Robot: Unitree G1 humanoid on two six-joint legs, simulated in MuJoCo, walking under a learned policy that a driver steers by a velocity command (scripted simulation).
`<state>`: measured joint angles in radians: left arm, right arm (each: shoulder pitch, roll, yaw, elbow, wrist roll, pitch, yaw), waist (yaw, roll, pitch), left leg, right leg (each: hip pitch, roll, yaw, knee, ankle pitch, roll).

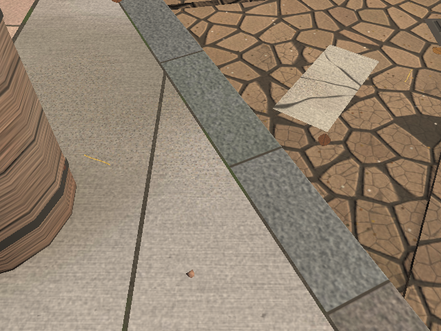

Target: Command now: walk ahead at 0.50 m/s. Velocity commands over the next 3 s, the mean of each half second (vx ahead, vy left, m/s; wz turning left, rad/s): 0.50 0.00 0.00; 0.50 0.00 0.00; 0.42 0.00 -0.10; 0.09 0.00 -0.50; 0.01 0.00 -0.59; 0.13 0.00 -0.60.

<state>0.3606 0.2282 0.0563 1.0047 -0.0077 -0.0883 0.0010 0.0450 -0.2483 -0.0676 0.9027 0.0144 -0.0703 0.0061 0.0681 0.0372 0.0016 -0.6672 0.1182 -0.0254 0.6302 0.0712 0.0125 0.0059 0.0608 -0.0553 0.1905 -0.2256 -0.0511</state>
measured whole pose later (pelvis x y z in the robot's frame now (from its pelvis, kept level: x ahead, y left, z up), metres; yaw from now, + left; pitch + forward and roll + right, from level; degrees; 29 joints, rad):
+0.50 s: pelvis +0.28 +0.06 +0.00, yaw +0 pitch +1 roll +1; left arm 0.08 0.26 0.08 0.91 -0.01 -0.07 0.00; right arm 0.35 -0.23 -0.06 1.01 0.00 -0.09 0.00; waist -0.06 -0.04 0.00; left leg -0.04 -0.06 0.06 0.21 -0.19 0.06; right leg -0.70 -0.14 0.04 0.74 0.04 -0.01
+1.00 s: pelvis +0.57 -0.01 +0.00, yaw +0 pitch +1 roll -1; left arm 0.33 0.22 0.06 0.99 0.01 -0.09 -0.01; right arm 0.13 -0.26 -0.08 0.93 0.01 -0.07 -0.01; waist 0.05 0.04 0.00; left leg -0.68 0.14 -0.04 0.89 -0.10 0.02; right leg -0.11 0.06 -0.06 0.25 -0.17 -0.07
